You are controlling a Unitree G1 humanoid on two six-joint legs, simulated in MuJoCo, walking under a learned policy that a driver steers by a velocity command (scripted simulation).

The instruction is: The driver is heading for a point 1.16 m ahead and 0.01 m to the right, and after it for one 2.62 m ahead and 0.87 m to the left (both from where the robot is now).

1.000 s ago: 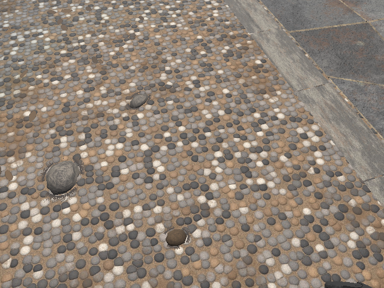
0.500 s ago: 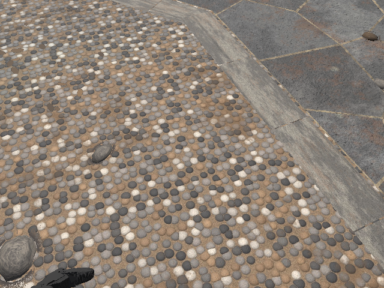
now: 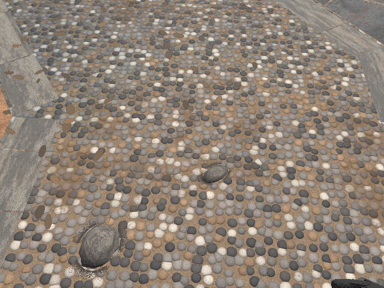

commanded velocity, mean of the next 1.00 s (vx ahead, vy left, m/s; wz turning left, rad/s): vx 0.50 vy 0.00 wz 0.24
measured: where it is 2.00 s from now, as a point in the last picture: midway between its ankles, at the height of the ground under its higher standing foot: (200, 134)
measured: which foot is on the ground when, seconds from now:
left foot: up 0.00-0.02, down 0.04-0.58, up 0.60-1.00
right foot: down 0.00-0.06, up 0.08-0.54, down 0.56-1.00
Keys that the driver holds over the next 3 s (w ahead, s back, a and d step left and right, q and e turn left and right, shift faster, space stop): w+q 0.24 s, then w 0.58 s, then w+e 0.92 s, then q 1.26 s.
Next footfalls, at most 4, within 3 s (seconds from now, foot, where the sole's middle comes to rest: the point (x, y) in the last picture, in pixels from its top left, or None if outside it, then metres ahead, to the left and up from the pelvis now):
0.04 left None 0.18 0.11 -0.76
0.56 right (223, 270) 0.52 -0.04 -0.76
1.08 left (144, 207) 0.74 0.27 -0.76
1.60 right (218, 155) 1.01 0.00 -0.76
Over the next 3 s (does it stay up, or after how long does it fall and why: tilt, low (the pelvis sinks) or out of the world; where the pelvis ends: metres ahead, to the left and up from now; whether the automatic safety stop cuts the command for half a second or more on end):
stays up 1.17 0.05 0.01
